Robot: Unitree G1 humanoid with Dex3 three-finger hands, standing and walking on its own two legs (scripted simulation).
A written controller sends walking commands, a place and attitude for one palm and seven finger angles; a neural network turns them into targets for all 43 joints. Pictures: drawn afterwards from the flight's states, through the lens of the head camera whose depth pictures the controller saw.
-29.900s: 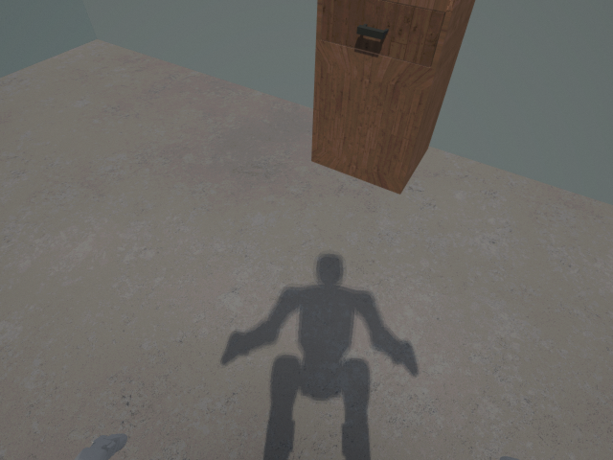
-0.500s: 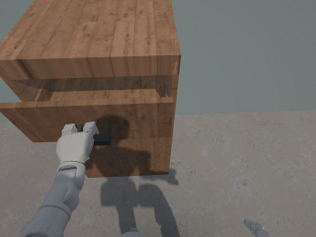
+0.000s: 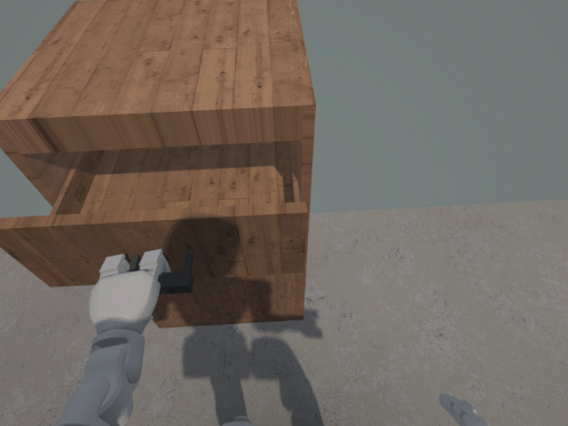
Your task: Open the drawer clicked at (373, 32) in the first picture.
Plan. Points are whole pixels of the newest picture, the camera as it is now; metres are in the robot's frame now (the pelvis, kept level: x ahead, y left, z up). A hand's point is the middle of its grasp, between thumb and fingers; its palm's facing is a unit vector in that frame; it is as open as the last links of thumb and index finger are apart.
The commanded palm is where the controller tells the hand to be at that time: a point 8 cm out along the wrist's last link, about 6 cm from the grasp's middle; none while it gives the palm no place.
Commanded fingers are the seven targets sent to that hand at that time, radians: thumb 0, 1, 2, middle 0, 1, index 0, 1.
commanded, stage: pull the drawer open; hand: left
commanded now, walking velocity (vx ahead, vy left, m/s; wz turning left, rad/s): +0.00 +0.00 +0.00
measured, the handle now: (160, 271) +0.34 +0.22 +0.00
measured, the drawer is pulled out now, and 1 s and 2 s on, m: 0.15 0.26 0.30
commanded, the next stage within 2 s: open the thumb to release the handle in 1.56 s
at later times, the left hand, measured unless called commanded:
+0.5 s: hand (136, 351) +0.23 +0.23 -0.02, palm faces -0.03 -0.11 -0.99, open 5.6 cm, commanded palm +0.20 +0.21 +0.03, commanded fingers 0.00 0.90 0.90 -0.40 -1.35 -0.40 -1.35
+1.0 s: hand (127, 393) +0.17 +0.22 -0.02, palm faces -0.03 -0.12 -0.99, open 5.7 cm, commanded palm +0.14 +0.21 +0.03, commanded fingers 0.00 0.90 0.90 -0.40 -1.35 -0.40 -1.35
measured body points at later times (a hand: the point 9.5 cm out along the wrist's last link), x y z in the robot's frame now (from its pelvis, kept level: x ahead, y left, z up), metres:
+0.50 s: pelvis +0.00 -0.01 +0.00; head +0.04 -0.02 +0.44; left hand +0.22 +0.23 +0.03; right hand +0.20 -0.23 -0.11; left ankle +0.02 +0.11 -0.69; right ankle -0.04 -0.13 -0.69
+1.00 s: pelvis -0.01 -0.01 -0.01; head +0.03 -0.03 +0.43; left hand +0.17 +0.22 +0.03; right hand +0.19 -0.23 -0.11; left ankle +0.02 +0.11 -0.69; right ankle -0.04 -0.13 -0.69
